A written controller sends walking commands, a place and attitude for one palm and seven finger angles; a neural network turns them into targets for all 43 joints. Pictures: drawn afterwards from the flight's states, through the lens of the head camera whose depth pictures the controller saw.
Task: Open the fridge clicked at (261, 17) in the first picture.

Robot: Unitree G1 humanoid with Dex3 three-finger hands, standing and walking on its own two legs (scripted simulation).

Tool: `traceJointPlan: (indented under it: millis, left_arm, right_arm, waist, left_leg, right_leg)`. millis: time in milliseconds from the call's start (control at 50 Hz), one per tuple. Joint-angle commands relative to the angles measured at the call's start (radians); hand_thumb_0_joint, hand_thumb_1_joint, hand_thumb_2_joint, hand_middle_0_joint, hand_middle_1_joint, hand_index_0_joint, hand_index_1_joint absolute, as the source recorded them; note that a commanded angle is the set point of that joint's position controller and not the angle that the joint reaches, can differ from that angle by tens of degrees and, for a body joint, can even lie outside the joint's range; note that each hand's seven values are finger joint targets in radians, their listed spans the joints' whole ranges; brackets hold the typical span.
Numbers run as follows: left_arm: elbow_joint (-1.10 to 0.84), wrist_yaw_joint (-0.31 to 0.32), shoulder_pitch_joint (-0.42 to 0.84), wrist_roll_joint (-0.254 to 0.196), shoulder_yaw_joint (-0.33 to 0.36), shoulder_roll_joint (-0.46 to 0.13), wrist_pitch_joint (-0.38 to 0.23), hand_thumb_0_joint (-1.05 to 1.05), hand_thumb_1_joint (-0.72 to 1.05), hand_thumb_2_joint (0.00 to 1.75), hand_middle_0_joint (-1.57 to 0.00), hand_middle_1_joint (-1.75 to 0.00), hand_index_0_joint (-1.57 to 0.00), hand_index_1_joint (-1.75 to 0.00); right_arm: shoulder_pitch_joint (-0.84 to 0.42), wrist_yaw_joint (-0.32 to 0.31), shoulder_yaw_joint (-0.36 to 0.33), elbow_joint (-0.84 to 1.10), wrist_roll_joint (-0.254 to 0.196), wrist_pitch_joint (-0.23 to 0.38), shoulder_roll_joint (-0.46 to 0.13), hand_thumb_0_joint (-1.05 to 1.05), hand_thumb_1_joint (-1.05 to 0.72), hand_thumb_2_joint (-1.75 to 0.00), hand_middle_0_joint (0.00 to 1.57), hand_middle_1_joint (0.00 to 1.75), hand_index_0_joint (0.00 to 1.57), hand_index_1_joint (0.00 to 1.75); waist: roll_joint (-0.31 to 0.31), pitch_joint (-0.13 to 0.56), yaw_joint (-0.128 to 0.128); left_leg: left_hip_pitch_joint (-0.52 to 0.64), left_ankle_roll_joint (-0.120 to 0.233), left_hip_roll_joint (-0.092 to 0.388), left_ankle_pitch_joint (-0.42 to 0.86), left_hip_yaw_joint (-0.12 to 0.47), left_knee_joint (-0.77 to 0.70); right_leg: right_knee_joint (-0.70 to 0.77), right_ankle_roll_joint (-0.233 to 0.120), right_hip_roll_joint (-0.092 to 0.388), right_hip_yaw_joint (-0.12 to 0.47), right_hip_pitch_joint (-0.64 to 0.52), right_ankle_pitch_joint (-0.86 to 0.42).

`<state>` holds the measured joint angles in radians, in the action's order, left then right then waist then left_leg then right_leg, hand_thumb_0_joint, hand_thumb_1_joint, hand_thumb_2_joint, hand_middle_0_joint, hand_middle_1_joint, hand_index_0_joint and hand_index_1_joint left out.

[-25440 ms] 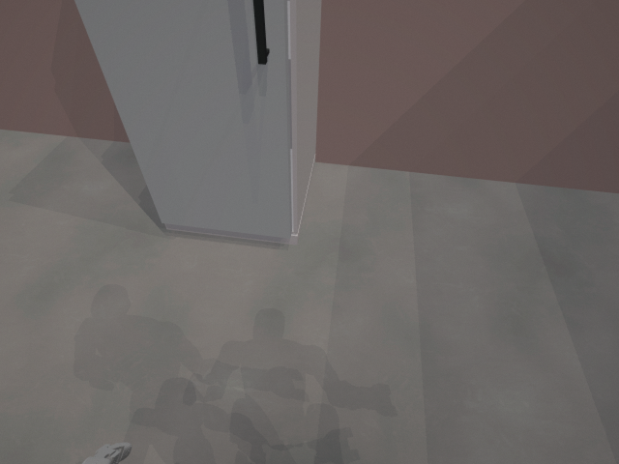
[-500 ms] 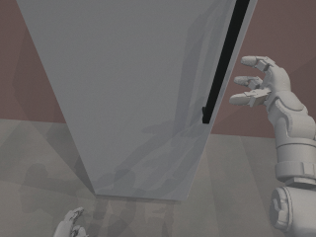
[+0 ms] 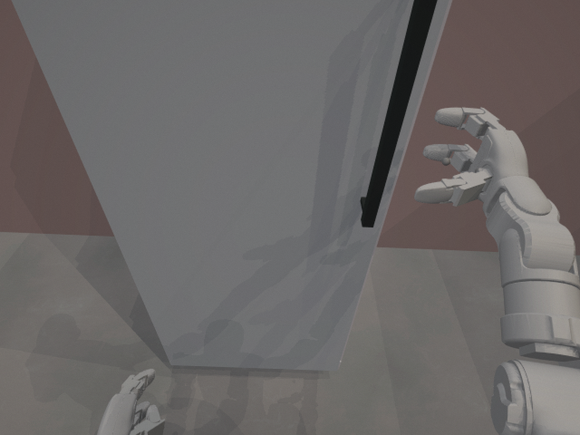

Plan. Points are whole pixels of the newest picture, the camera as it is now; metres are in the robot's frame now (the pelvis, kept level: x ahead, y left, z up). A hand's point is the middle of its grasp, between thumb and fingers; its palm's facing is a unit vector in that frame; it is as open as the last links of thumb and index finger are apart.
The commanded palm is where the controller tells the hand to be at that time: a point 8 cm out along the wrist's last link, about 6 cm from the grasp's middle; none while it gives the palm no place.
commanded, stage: move the hooked fingers beside the handle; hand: right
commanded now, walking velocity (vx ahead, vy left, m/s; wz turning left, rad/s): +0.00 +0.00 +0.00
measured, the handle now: (389, 118) +0.49 -0.11 +0.24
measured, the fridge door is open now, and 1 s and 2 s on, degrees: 0 0 0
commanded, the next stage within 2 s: feel for the door with the fingertips in 0.94 s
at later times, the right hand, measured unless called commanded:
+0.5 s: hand (439, 154) +0.42 -0.17 +0.23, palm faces +0.03 +1.00 -0.01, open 14.0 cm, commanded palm +0.39 -0.22 +0.22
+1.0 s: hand (432, 155) +0.42 -0.16 +0.23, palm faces +0.02 +1.00 -0.02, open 14.0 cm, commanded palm +0.40 -0.22 +0.22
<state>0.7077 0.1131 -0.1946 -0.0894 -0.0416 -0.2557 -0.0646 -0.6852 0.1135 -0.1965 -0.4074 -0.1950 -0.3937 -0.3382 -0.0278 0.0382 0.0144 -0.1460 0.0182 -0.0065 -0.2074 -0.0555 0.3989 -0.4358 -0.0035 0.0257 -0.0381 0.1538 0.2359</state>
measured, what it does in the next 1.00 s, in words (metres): stands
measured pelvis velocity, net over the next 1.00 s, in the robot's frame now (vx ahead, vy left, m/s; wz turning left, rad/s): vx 0.01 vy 0.00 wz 0.00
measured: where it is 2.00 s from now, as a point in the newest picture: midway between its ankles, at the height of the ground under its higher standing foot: outside the picture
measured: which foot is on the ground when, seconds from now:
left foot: down 0.00-1.00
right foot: down 0.00-1.00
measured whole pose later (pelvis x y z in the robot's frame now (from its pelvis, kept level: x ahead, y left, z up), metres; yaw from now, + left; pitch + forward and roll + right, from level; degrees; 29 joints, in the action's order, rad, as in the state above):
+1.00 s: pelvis +0.01 +0.00 +0.00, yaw +0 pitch -1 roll +1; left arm 0.70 0.11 -0.22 -0.09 -0.04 -0.25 -0.05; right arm -0.75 0.12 -0.20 -0.53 -0.19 -0.35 -0.34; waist -0.04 0.05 0.00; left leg -0.16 0.02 -0.01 -0.21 -0.05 0.40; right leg -0.43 0.00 0.03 -0.04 0.17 0.24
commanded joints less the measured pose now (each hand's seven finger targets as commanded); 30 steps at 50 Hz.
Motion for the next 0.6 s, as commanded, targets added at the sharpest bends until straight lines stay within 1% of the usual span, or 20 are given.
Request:
traceJointPlan:
  millis: [0, 20, 40, 60, 80, 100, 120, 140, 160, 180, 200, 260, 300, 320, 340, 400, 460, 520, 540, 580]
  left_arm:
    - [-0.119, 0.009, 0.112, 0.006, 0.033, -0.115, -0.053, 0.0, 0.9, 0.9, -0.2, -0.3, -0.2, -0.3]
    - [-0.117, 0.009, 0.109, 0.004, 0.032, -0.119, -0.05, 0.0, 0.9, 0.9, -0.2, -0.3, -0.2, -0.3]
    - [-0.107, 0.009, 0.101, 0.008, 0.036, -0.131, -0.043, 0.0, 0.9, 0.9, -0.2, -0.3, -0.2, -0.3]
    - [-0.112, 0.009, 0.099, 0.008, 0.034, -0.129, -0.04, 0.0, 0.9, 0.9, -0.2, -0.3, -0.2, -0.3]
    - [-0.114, 0.008, 0.099, 0.01, 0.033, -0.124, -0.041, 0.0, 0.9, 0.9, -0.2, -0.3, -0.2, -0.3]
    - [-0.111, 0.008, 0.091, 0.011, 0.034, -0.126, -0.037, 0.0, 0.9, 0.9, -0.2, -0.3, -0.2, -0.3]
    - [-0.116, 0.006, 0.088, 0.013, 0.035, -0.127, -0.036, 0.0, 0.9, 0.9, -0.2, -0.3, -0.2, -0.3]
    - [-0.118, 0.006, 0.082, 0.018, 0.039, -0.135, -0.032, 0.0, 0.9, 0.9, -0.2, -0.3, -0.2, -0.3]
    - [-0.129, 0.005, 0.081, 0.018, 0.038, -0.132, -0.032, 0.0, 0.9, 0.9, -0.2, -0.3, -0.2, -0.3]
    - [-0.136, 0.003, 0.079, 0.018, 0.038, -0.123, -0.033, 0.0, 0.9, 0.9, -0.2, -0.3, -0.2, -0.3]
    - [-0.14, 0.003, 0.072, 0.017, 0.038, -0.12, -0.035, 0.0, 0.9, 0.9, -0.2, -0.3, -0.2, -0.3]
    - [-0.152, 0.0, 0.063, 0.017, 0.046, -0.125, -0.042, 0.0, 0.9, 0.9, -0.2, -0.3, -0.2, -0.3]
    - [-0.159, 0.001, 0.064, 0.012, 0.048, -0.119, -0.047, 0.0, 0.9, 0.9, -0.2, -0.3, -0.2, -0.3]
    - [-0.159, 0.001, 0.062, 0.01, 0.049, -0.12, -0.049, 0.0, 0.9, 0.9, -0.2, -0.3, -0.2, -0.3]
    - [-0.165, 0.0, 0.066, 0.007, 0.051, -0.123, -0.049, 0.0, 0.9, 0.9, -0.2, -0.3, -0.2, -0.3]
    - [-0.147, 0.003, 0.065, -0.003, 0.048, -0.124, -0.046, 0.0, 0.9, 0.9, -0.2, -0.3, -0.2, -0.3]
    - [-0.139, 0.005, 0.068, -0.004, 0.05, -0.133, -0.045, 0.0, 0.9, 0.9, -0.2, -0.3, -0.2, -0.3]
    - [-0.144, 0.002, 0.072, 0.0, 0.051, -0.126, -0.049, 0.0, 0.9, 0.9, -0.2, -0.3, -0.2, -0.3]
    - [-0.146, 0.002, 0.076, 0.003, 0.055, -0.131, -0.05, 0.0, 0.9, 0.9, -0.2, -0.3, -0.2, -0.3]
    - [-0.144, 0.001, 0.082, 0.005, 0.048, -0.122, -0.053, 0.0, 0.9, 0.9, -0.2, -0.3, -0.2, -0.3]
  right_arm:
    - [-0.6, -0.006, -0.016, 0.144, -0.017, 0.064, -0.15, 0.0, 0.5, -0.3, 0.3, 1.2, 0.3, 1.2]
    - [-0.577, -0.005, -0.017, 0.096, -0.016, 0.051, -0.148, 0.0, 0.5, -0.3, 0.3, 1.2, 0.3, 1.2]
    - [-0.549, -0.007, -0.046, 0.039, -0.014, 0.042, -0.181, 0.0, 0.5, -0.3, 0.3, 1.2, 0.3, 1.2]
    - [-0.56, -0.008, -0.057, 0.02, -0.012, 0.037, -0.194, 0.0, 0.5, -0.3, 0.3, 1.2, 0.3, 1.2]
    - [-0.582, -0.011, -0.05, 0.005, -0.013, 0.036, -0.177, 0.0, 0.5, -0.3, 0.3, 1.2, 0.3, 1.2]
    - [-0.557, -0.014, -0.072, -0.044, -0.009, 0.035, -0.2, 0.0, 0.5, -0.3, 0.3, 1.2, 0.3, 1.2]
    - [-0.583, -0.017, -0.079, -0.032, -0.007, 0.048, -0.212, 0.0, 0.5, -0.3, 0.3, 1.2, 0.3, 1.2]
    - [-0.546, -0.02, -0.113, -0.05, -0.003, 0.062, -0.254, 0.0, 0.5, -0.3, 0.3, 1.2, 0.3, 1.2]
    - [-0.586, -0.024, -0.121, -0.014, 0.006, 0.087, -0.277, 0.0, 0.5, -0.3, 0.3, 1.2, 0.3, 1.2]
    - [-0.581, -0.027, -0.113, -0.008, 0.01, 0.106, -0.262, 0.0, 0.5, -0.3, 0.3, 1.2, 0.3, 1.2]
    - [-0.602, -0.024, -0.083, 0.014, 0.012, 0.128, -0.232, 0.0, 0.5, -0.3, 0.3, 1.2, 0.3, 1.2]
    - [-0.604, -0.017, -0.121, 0.088, 0.015, 0.188, -0.293, 0.0, 0.5, -0.3, 0.3, 1.2, 0.3, 1.2]
    - [-0.6, 0.002, -0.102, 0.135, 0.009, 0.201, -0.267, 0.0, 0.5, -0.3, 0.3, 1.2, 0.3, 1.2]
    - [-0.588, 0.008, -0.117, 0.158, 0.005, 0.199, -0.281, 0.0, 0.5, -0.3, 0.3, 1.2, 0.3, 1.2]
    - [-0.552, 0.017, -0.098, 0.167, 0.001, 0.192, -0.258, 0.0, 0.5, -0.3, 0.3, 1.2, 0.3, 1.2]
    - [-0.525, 0.032, -0.069, 0.113, -0.013, 0.126, -0.217, 0.0, 0.5, -0.3, 0.3, 1.2, 0.3, 1.2]
    - [-0.504, 0.027, -0.064, 0.083, -0.018, 0.074, -0.206, 0.0, 0.5, -0.3, 0.3, 1.2, 0.3, 1.2]
    - [-0.529, 0.01, -0.051, 0.148, -0.018, 0.073, -0.178, 0.0, 0.5, -0.3, 0.3, 1.2, 0.3, 1.2]
    - [-0.519, 0.001, -0.067, 0.175, -0.019, 0.085, -0.197, 0.0, 0.5, -0.3, 0.3, 1.2, 0.3, 1.2]
    - [-0.567, -0.011, -0.049, 0.203, -0.021, 0.106, -0.172, 0.0, 0.5, -0.3, 0.3, 1.2, 0.3, 1.2]
  waist:
    - [-0.013, 0.225, -0.036]
    - [0.006, 0.209, -0.034]
    - [0.034, 0.2, -0.029]
    - [0.049, 0.197, -0.028]
    - [0.065, 0.206, -0.032]
    - [0.091, 0.19, -0.025]
    - [0.084, 0.2, -0.028]
    - [0.091, 0.214, -0.012]
    - [0.083, 0.234, -0.018]
    - [0.084, 0.243, -0.013]
    - [0.081, 0.249, -0.026]
    - [0.031, 0.311, -0.01]
    - [0.012, 0.336, -0.011]
    - [-0.005, 0.347, -0.007]
    - [-0.005, 0.346, -0.006]
    - [-0.006, 0.247, -0.021]
    - [0.019, 0.196, -0.024]
    - [0.002, 0.236, -0.019]
    - [0.004, 0.258, -0.015]
    - [0.021, 0.266, -0.023]
  left_leg:
    - [-0.017, 0.011, -0.011, 0.131, 0.025, -0.057]
    - [-0.022, 0.011, -0.01, 0.12, 0.024, -0.059]
    - [-0.019, 0.009, -0.007, 0.115, 0.027, -0.064]
    - [-0.018, 0.006, -0.003, 0.113, 0.026, -0.063]
    - [-0.016, 0.004, -0.002, 0.117, 0.03, -0.061]
    - [-0.018, 0.003, -0.001, 0.104, 0.028, -0.061]
    - [-0.015, 0.002, 0.001, 0.115, 0.033, -0.062]
    - [0.007, 0.003, 0.004, 0.124, 0.038, -0.057]
    - [0.018, 0.002, 0.007, 0.148, 0.04, -0.052]
    - [0.026, 0.003, 0.004, 0.163, 0.043, -0.045]
    - [0.025, 0.002, 0.002, 0.175, 0.04, -0.042]
    - [0.064, 0.005, -0.002, 0.223, 0.049, -0.035]
    - [0.084, 0.008, -0.007, 0.264, 0.047, -0.029]
    - [0.095, 0.011, -0.009, 0.285, 0.045, -0.027]
    - [0.101, 0.008, -0.008, 0.292, 0.044, -0.029]
    - [0.046, 0.006, -0.012, 0.239, 0.037, -0.049]
    - [0.012, 0.003, -0.011, 0.186, 0.034, -0.064]
    - [0.02, 0.01, -0.015, 0.198, 0.03, -0.054]
    - [0.033, 0.01, -0.014, 0.211, 0.033, -0.051]
    - [0.03, 0.008, -0.017, 0.212, 0.03, -0.046]
  right_leg:
    - [0.046, -0.022, -0.017, 0.04, -0.099, -0.166]
    - [0.049, -0.021, -0.017, 0.042, -0.083, -0.153]
    - [0.047, -0.023, -0.015, 0.038, -0.074, -0.149]
    - [0.052, -0.024, -0.015, 0.038, -0.055, -0.144]
    - [0.049, -0.026, -0.019, 0.037, -0.05, -0.142]
    - [0.051, -0.024, -0.015, 0.038, -0.031, -0.13]
    - [0.05, -0.026, -0.017, 0.034, -0.033, -0.137]
    - [0.048, -0.026, -0.016, 0.032, -0.029, -0.15]
    - [0.049, -0.028, -0.014, 0.031, -0.031, -0.167]
    - [0.043, -0.029, -0.017, 0.027, -0.033, -0.176]
    - [0.042, -0.029, -0.015, 0.024, -0.042, -0.181]
    - [0.038, -0.032, -0.013, 0.021, -0.072, -0.22]
    - [0.033, -0.032, -0.013, 0.014, -0.09, -0.247]
    - [0.031, -0.031, -0.014, 0.014, -0.1, -0.264]
    - [0.031, -0.033, -0.013, 0.01, -0.106, -0.272]
    - [0.04, -0.031, -0.013, 0.014, -0.068, -0.217]
    - [0.046, -0.033, -0.012, 0.021, -0.049, -0.184]
    - [0.04, -0.03, -0.014, 0.026, -0.074, -0.21]
    - [0.036, -0.031, -0.013, 0.024, -0.093, -0.229]
    - [0.036, -0.031, -0.015, 0.029, -0.095, -0.227]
